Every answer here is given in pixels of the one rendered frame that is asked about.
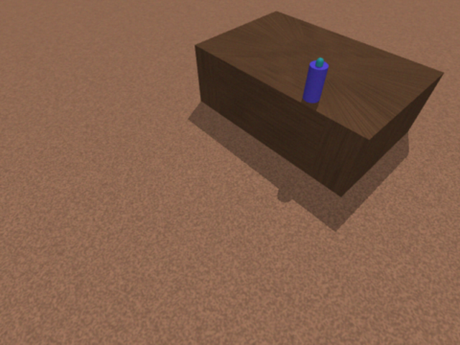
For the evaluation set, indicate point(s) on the bottle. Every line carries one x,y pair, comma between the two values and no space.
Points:
315,80

